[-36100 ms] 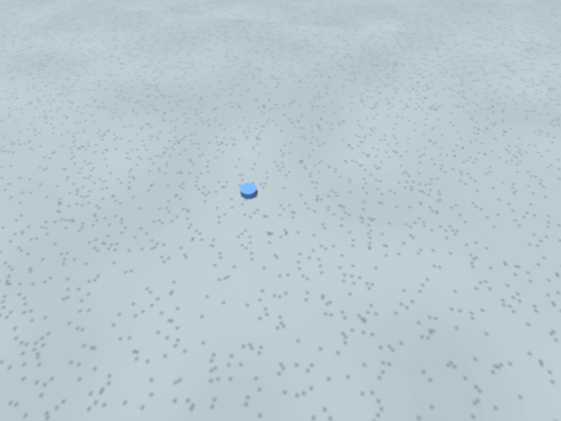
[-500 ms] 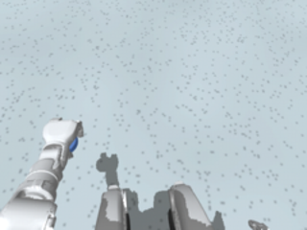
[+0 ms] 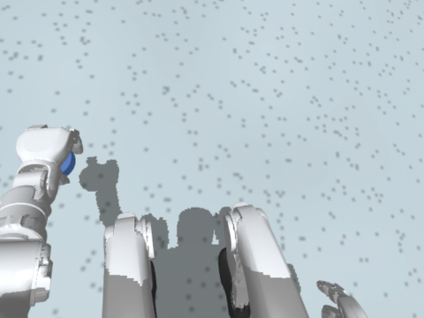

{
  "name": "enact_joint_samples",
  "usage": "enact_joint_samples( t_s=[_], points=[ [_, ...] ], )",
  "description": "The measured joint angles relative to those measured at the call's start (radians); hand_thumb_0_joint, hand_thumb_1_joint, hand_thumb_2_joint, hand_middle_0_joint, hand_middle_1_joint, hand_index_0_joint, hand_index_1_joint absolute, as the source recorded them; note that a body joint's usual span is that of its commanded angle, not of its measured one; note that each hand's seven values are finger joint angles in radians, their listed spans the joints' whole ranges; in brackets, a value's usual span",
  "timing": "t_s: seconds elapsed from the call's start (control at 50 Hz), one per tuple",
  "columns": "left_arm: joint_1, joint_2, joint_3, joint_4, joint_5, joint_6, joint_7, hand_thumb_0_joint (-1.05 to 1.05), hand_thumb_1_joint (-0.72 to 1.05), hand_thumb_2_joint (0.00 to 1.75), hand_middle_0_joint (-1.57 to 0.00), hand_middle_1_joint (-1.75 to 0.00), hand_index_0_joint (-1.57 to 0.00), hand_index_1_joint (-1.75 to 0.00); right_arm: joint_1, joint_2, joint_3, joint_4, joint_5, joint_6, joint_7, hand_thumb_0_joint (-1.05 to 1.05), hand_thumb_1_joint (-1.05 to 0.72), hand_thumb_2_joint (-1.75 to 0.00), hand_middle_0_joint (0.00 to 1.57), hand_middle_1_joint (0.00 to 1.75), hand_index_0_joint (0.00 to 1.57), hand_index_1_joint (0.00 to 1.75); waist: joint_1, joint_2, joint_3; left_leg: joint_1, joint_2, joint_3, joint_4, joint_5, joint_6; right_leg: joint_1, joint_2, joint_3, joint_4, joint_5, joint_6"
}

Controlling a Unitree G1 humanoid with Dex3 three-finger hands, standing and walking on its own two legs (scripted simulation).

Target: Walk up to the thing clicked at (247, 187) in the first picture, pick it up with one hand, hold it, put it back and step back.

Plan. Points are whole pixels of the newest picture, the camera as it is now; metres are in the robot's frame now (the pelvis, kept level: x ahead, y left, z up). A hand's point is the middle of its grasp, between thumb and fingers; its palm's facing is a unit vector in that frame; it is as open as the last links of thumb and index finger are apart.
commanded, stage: crouch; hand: left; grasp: from above
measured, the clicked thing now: (51, 159) +0.44 +0.30 -0.19
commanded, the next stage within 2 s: lower in 0.84 s
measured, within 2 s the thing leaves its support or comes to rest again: rests again in 1.96 s
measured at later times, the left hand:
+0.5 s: hand (68, 165) +0.44 +0.28 -0.24, palm faces -0.47 -0.06 -0.88, open 8.2 cm
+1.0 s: hand (72, 166) +0.45 +0.29 -0.29, palm faces -0.47 -0.06 -0.88, open 8.2 cm
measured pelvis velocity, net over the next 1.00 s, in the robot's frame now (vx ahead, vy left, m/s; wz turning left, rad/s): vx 0.00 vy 0.00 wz -0.07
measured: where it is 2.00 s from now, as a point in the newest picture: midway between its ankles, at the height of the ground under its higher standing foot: (191, 302)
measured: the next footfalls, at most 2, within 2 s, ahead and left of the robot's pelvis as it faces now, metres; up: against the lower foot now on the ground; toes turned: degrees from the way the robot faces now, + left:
none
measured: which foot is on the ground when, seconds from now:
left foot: down 0.00-1.00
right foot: down 0.00-1.00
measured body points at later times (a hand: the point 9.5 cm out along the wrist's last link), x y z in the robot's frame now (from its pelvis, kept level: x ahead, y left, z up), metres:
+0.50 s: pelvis -0.01 +0.00 -0.07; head +0.23 +0.06 +0.30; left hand +0.47 +0.28 -0.19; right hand +0.05 -0.27 -0.19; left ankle +0.08 +0.13 -0.40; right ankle +0.08 -0.13 -0.40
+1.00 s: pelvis +0.00 +0.00 -0.11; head +0.24 +0.06 +0.26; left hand +0.47 +0.29 -0.24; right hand +0.05 -0.28 -0.21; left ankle +0.08 +0.13 -0.40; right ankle +0.08 -0.13 -0.40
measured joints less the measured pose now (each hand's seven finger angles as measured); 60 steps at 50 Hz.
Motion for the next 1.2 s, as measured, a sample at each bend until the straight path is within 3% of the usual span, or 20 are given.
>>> enact_joint_samples(
  t_s=[0.1, 0.26, 0.38, 0.72, 1.08, 1.2],
  points=[
    [-0.037, 0.020, 0.013, 0.039, -0.003, 0.017, 0.018, -0.01, 0.10, 0.44, -0.52, -0.60, -0.88, -0.70, -0.019, -0.004, -0.003, -0.004, -0.012, -0.002, 0.015, 0.00, -0.91, -0.90, 0.20, 0.30, 0.20, 0.30, -0.004, -0.006, 0.020, -0.050, 0.002, -0.007, 0.062, -0.009, -0.001, -0.048, 0.006, -0.003, 0.059, -0.008, 0.002],
    [-0.084, 0.052, 0.016, 0.100, -0.020, 0.016, -0.004, -0.01, 0.10, 0.43, -0.53, -0.60, -0.89, -0.69, -0.023, 0.007, 0.010, -0.001, -0.020, 0.000, 0.031, 0.00, -0.91, -0.90, 0.20, 0.30, 0.20, 0.30, -0.013, -0.010, 0.045, -0.108, 0.006, -0.013, 0.136, -0.016, 0.000, -0.107, 0.016, -0.003, 0.130, -0.012, 0.006],
    [-0.105, 0.085, 0.031, 0.130, -0.005, -0.012, -0.014, -0.01, 0.10, 0.43, -0.52, -0.60, -0.88, -0.69, -0.008, 0.010, 0.030, 0.004, -0.025, 0.005, 0.043, 0.00, -0.91, -0.90, 0.20, 0.30, 0.20, 0.30, -0.027, -0.017, 0.063, -0.149, 0.005, -0.021, 0.192, -0.021, -0.002, -0.146, 0.020, -0.007, 0.184, -0.016, 0.007],
    [-0.135, 0.160, 0.068, 0.201, 0.023, -0.059, 0.024, -0.01, 0.11, 0.42, -0.52, -0.60, -0.88, -0.69, -0.009, -0.013, 0.079, 0.009, -0.052, 0.007, 0.059, 0.00, -0.91, -0.90, 0.20, 0.30, 0.20, 0.30, -0.053, -0.036, 0.122, -0.232, 0.003, -0.055, 0.312, -0.020, -0.014, -0.228, 0.034, -0.029, 0.293, -0.009, 0.009],
    [-0.153, 0.202, 0.057, 0.256, 0.022, -0.063, 0.046, 0.00, 0.10, 0.44, -0.51, -0.61, -0.88, -0.70, -0.041, -0.018, 0.116, 0.001, -0.066, 0.004, 0.067, 0.00, -0.91, -0.90, 0.20, 0.30, 0.20, 0.30, -0.064, -0.055, 0.143, -0.261, 0.001, -0.078, 0.370, -0.042, -0.018, -0.251, 0.041, -0.045, 0.337, -0.025, 0.012],
    [-0.154, 0.227, 0.077, 0.281, 0.038, -0.085, 0.061, 0.00, 0.10, 0.44, -0.51, -0.61, -0.88, -0.70, -0.051, -0.020, 0.135, -0.009, -0.080, -0.002, 0.069, 0.00, -0.91, -0.90, 0.20, 0.30, 0.20, 0.30, -0.076, -0.074, 0.167, -0.272, 0.000, -0.092, 0.393, -0.044, -0.019, -0.257, 0.045, -0.056, 0.351, -0.023, 0.015]
  ],
)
